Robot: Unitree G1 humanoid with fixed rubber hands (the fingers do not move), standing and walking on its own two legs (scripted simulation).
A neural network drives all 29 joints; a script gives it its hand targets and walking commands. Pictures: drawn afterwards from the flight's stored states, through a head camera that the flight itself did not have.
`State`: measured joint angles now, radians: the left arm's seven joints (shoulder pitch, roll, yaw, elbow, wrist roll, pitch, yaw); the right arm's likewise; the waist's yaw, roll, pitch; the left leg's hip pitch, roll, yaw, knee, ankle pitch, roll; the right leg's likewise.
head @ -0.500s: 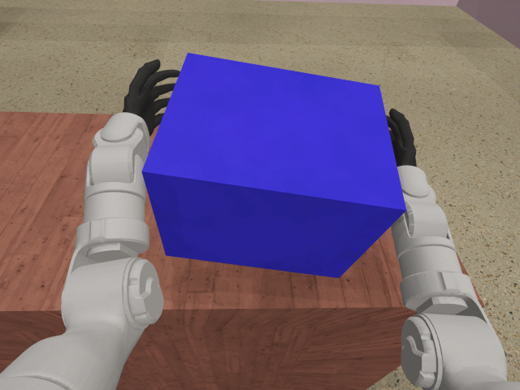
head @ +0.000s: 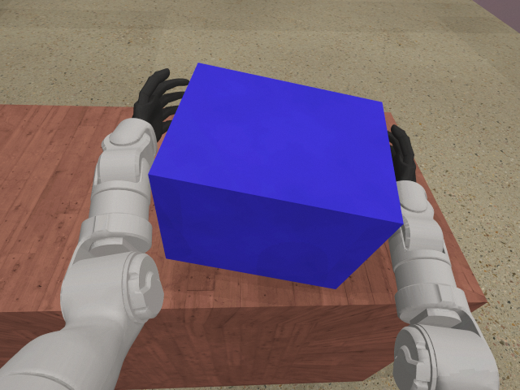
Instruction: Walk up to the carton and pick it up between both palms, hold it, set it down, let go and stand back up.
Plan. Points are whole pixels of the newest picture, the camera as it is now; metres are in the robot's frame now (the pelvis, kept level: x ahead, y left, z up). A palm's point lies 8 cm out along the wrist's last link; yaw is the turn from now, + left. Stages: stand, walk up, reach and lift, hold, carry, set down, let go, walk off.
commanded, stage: set down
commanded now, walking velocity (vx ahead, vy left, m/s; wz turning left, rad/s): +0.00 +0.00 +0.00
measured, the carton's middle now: (270, 182) +0.39 -0.04 +0.10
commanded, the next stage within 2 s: none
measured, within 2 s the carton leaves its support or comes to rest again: rests again in 1.64 s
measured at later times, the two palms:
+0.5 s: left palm (154, 123) +0.46 +0.13 +0.17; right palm (394, 186) +0.35 -0.23 +0.11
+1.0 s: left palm (156, 128) +0.46 +0.13 +0.16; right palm (394, 190) +0.35 -0.23 +0.11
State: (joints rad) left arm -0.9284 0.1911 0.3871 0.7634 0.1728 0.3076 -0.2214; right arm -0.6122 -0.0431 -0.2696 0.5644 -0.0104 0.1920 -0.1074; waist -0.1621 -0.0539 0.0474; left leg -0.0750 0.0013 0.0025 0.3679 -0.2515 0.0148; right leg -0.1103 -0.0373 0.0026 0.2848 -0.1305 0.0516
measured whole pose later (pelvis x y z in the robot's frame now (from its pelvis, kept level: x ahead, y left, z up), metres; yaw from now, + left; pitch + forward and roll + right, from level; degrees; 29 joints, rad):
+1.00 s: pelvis +0.01 +0.00 +0.00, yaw +0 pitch -2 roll -1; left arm -0.92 0.19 0.39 0.80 0.17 0.25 -0.26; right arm -0.55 0.01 -0.32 0.55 -0.08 0.12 -0.10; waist -0.17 -0.06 0.06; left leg -0.07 0.00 0.00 0.36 -0.26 0.02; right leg -0.11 -0.04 0.00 0.28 -0.14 0.05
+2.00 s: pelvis +0.02 +0.01 +0.00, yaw +0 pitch +0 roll -2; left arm -0.84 0.20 0.37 0.81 0.19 0.18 -0.19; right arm -0.54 0.01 -0.32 0.74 -0.07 -0.13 -0.14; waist -0.17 -0.07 0.07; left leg -0.07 0.00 0.00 0.37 -0.28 0.02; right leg -0.11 -0.04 0.00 0.28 -0.14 0.05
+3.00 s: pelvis -0.01 +0.00 +0.00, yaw +0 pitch -1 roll -2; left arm -0.71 0.33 0.06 0.94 -0.13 0.08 -0.13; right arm -0.40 -0.11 -0.04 0.68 0.23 -0.03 -0.27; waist -0.17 -0.05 0.02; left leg -0.14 0.00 0.00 0.42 -0.26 0.02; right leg -0.15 -0.03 0.00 0.28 -0.11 0.05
